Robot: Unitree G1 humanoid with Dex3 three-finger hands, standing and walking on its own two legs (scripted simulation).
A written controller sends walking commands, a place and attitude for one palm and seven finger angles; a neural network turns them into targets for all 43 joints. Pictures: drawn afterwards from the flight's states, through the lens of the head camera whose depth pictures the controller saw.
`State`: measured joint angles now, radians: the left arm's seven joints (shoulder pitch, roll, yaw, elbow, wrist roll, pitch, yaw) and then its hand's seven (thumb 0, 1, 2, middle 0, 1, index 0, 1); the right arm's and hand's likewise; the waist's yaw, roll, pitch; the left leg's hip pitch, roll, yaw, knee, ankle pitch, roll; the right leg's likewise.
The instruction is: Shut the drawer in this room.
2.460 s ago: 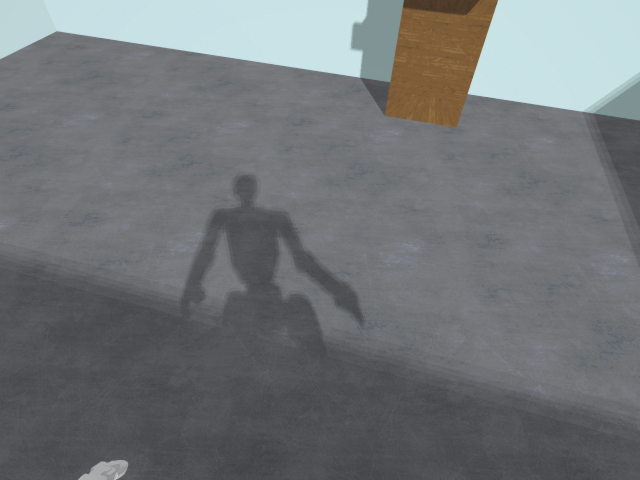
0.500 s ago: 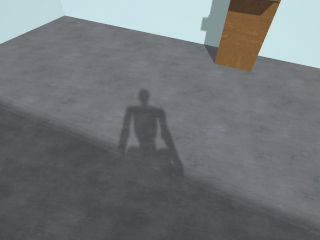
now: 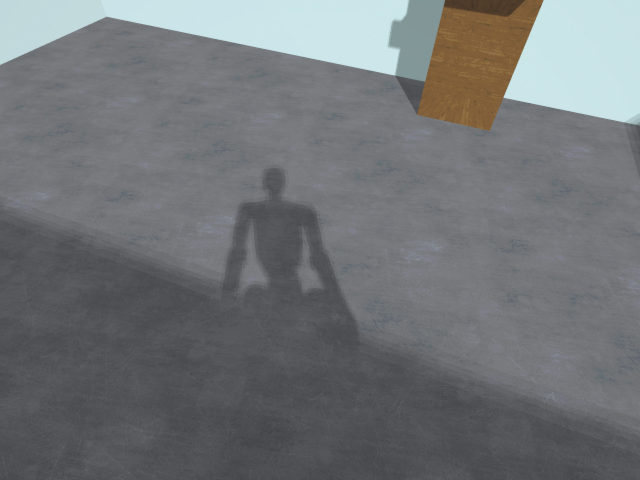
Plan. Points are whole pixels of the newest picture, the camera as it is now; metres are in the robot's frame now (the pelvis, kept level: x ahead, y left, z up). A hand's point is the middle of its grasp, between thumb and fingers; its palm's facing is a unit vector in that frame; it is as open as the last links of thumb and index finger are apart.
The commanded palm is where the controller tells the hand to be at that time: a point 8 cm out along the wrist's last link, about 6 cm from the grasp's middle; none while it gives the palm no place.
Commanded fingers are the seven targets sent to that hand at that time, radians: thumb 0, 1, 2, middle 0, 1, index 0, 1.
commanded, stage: turn or walk to find it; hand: left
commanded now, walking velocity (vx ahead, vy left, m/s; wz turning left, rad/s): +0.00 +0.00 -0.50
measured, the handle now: out of the picture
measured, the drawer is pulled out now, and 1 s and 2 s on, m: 0.20 0.20 0.20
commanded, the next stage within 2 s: stand and wait in 0.16 s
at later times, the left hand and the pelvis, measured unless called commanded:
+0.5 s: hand out of the picture -0.02 +0.18 -0.17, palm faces +0.03 -0.98 -0.20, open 7.4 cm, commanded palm none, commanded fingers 0.00 0.90 0.90 -0.20 -0.30 -0.20 -0.30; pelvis +0.00 +0.00 +0.00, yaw +1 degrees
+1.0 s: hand out of the picture +0.03 +0.21 -0.16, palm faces +0.01 -0.96 -0.27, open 7.4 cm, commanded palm none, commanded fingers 0.00 0.90 0.90 -0.20 -0.30 -0.20 -0.30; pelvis +0.00 -0.01 +0.01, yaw +0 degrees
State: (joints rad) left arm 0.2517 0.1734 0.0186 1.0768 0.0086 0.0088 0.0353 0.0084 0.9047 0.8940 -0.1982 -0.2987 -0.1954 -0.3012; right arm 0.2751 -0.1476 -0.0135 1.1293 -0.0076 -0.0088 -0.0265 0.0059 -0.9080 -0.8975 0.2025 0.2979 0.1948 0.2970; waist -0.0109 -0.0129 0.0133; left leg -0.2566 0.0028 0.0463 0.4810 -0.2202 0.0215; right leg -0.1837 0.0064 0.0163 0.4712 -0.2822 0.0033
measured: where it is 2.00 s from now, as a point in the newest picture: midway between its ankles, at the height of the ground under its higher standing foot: outside the picture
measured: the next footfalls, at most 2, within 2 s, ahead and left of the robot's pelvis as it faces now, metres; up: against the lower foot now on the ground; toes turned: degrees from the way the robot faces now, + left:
none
